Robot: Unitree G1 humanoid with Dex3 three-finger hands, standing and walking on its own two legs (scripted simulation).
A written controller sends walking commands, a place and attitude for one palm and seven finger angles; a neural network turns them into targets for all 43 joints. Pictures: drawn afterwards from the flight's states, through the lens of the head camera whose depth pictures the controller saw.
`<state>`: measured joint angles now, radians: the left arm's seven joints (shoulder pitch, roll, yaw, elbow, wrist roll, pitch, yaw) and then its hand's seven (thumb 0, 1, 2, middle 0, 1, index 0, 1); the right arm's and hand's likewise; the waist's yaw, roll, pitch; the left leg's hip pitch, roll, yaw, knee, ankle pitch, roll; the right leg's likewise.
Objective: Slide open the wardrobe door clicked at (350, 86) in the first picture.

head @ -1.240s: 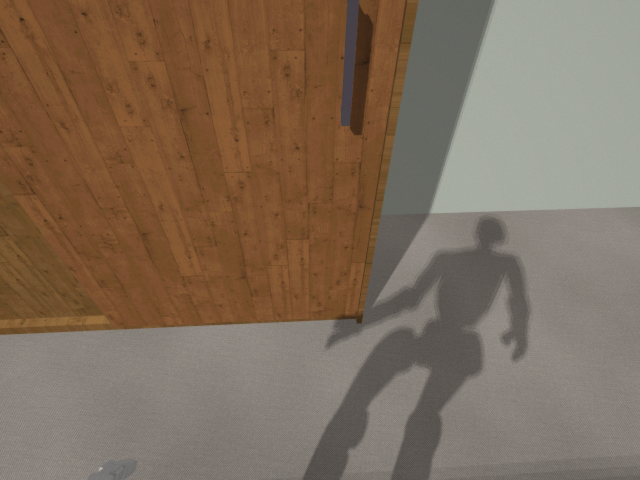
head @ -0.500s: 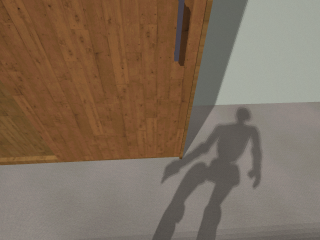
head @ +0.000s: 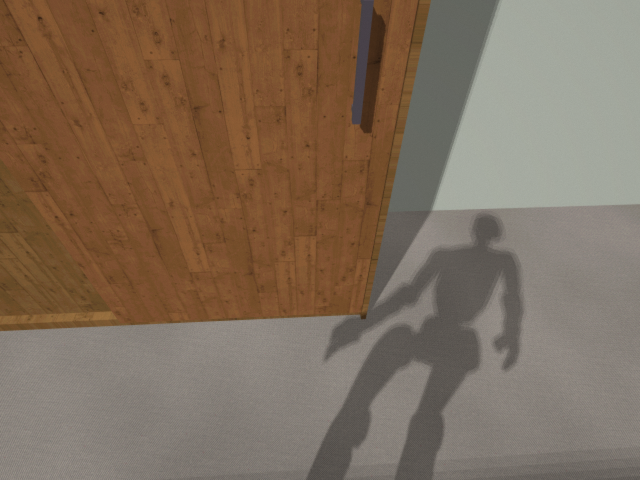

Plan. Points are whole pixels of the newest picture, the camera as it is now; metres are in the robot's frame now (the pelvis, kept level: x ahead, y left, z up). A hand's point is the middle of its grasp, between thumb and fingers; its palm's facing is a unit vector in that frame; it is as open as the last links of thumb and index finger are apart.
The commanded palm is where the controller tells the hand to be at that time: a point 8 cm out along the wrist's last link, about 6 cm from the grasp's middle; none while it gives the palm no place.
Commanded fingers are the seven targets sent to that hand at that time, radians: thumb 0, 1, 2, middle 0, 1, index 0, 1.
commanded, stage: look at it before walking up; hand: right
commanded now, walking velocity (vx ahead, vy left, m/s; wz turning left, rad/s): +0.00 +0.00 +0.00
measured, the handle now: (360, 63) +0.76 -0.03 +0.17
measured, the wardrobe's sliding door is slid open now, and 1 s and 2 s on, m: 0.00 0.00 0.00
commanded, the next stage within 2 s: turn to face it in 0.20 s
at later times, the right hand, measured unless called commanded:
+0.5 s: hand out of the picture +0.07 -0.24 -0.16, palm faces -0.04 +0.94 -0.33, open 7.4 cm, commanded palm none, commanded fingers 0.00 -0.90 -0.90 0.20 0.30 0.20 0.30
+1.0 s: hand out of the picture +0.03 -0.18 -0.20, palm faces -0.03 +0.99 -0.11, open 7.4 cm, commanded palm none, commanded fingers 0.00 -0.90 -0.90 0.20 0.30 0.20 0.30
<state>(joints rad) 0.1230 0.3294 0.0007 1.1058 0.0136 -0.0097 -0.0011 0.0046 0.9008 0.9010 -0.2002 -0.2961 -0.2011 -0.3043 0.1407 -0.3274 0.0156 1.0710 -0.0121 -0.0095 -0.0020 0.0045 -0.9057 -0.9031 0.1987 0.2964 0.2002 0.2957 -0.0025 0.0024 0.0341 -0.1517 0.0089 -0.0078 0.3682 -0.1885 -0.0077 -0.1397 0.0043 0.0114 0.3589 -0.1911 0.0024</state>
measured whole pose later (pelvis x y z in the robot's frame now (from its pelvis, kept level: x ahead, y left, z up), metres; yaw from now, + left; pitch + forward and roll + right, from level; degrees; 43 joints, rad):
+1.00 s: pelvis +0.10 -0.02 -0.02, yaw +7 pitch -1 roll +1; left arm 0.30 0.16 0.04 1.05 0.02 -0.06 0.01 0.01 0.90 0.90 -0.20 -0.30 -0.20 -0.30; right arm 0.47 -0.14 -0.03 1.13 -0.02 0.00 0.00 0.00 -0.91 -0.90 0.20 0.30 0.20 0.30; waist -0.01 0.05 0.02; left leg -0.24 -0.01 -0.06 0.80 -0.46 0.03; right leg -0.28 -0.04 -0.14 0.64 -0.33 -0.04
